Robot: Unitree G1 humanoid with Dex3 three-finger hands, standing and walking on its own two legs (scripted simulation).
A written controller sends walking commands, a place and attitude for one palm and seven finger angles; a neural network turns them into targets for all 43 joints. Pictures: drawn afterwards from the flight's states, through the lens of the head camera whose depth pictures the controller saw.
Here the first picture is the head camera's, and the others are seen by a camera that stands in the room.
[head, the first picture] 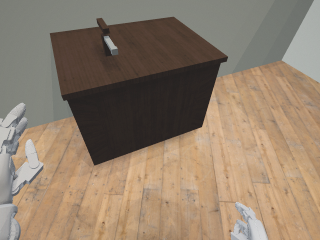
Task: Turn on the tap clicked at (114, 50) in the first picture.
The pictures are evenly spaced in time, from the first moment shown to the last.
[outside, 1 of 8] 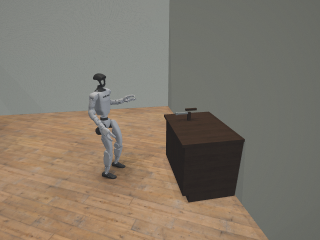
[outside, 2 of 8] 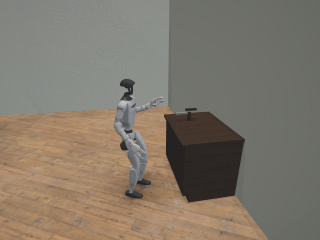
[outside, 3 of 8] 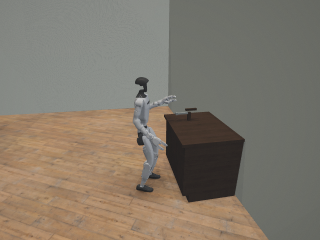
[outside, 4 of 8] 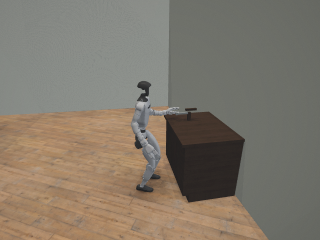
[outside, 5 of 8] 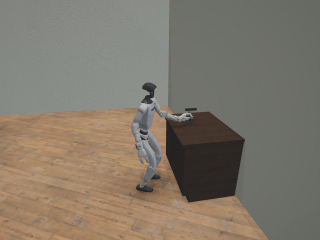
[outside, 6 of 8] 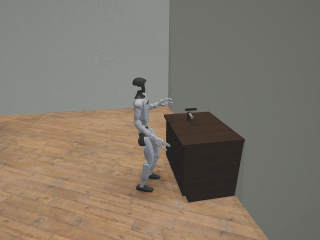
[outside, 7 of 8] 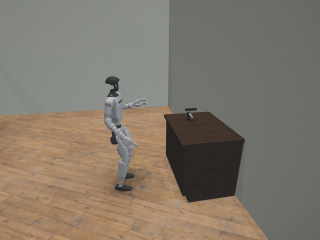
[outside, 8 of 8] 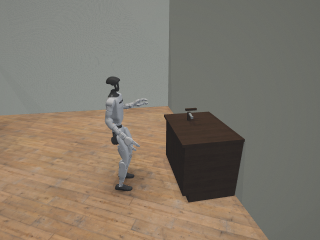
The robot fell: no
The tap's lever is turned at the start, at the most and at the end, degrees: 0 83 83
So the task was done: yes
